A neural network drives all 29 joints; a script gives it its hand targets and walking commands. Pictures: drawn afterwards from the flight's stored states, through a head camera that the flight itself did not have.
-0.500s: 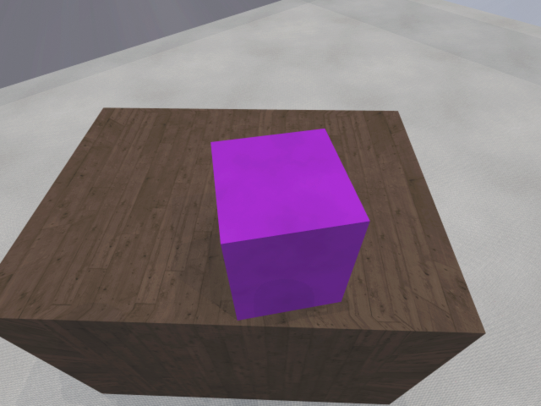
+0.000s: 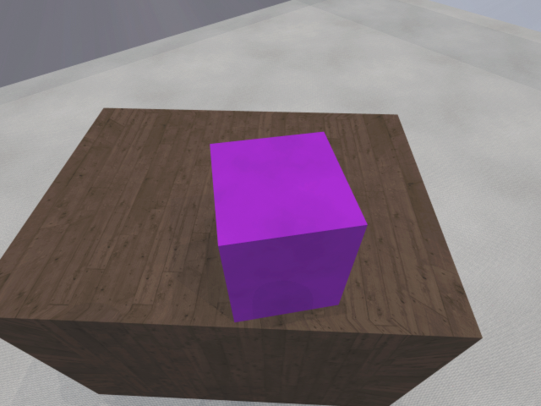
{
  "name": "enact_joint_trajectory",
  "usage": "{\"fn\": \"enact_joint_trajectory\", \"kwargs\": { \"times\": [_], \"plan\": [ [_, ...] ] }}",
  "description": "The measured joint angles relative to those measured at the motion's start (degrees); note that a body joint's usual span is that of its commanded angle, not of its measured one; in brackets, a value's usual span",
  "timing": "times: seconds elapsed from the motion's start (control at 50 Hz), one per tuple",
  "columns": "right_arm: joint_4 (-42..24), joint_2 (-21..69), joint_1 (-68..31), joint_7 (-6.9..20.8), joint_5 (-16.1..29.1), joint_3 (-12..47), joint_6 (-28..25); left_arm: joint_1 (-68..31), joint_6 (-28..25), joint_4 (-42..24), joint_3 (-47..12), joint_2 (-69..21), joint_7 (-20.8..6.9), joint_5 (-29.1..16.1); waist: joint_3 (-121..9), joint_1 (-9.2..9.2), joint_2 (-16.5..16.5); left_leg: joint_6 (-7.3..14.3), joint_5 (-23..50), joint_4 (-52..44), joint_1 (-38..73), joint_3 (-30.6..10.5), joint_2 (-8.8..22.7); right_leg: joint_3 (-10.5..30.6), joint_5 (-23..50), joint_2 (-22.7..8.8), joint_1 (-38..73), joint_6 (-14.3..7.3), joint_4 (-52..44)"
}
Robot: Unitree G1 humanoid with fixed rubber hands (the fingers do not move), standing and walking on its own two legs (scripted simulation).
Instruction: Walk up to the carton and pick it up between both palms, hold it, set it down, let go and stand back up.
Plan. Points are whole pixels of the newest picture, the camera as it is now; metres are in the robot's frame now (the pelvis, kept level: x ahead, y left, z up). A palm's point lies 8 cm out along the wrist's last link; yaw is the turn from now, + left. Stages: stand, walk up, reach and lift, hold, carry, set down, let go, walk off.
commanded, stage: stand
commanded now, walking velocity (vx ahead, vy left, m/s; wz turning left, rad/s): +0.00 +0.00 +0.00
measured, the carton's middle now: (278, 229) +0.40 +0.01 +0.00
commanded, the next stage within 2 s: none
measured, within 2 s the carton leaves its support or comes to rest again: neither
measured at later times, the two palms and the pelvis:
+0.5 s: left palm out of the picture -0.01 +0.24 -0.14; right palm out of the picture -0.01 -0.23 -0.14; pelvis +0.00 +0.00 +0.00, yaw +0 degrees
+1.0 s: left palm out of the picture +0.00 +0.23 -0.14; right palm out of the picture +0.00 -0.23 -0.14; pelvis +0.01 +0.00 +0.00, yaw +0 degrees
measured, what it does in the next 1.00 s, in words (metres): stands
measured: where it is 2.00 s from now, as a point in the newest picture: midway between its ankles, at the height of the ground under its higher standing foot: outside the picture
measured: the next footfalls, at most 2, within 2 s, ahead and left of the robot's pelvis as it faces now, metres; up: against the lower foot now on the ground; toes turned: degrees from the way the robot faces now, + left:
none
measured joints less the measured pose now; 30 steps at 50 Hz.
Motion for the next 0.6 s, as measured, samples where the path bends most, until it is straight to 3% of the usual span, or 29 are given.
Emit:
{"fn": "enact_joint_trajectory", "kwargs": {
  "times": [0.6],
  "plan": [
    [2.72, 0.86, 0.23, -0.29, 0.00, -0.52, 0.03, 0.47, 0.03, 2.02, 0.52, -0.97, 0.24, -0.03, 0.22, -0.01, 0.21, -0.02, 0.43, -0.25, -0.61, -0.34, -0.07, -0.25, 0.41, -0.13, -0.41, 0.07, -0.42]
  ]
}}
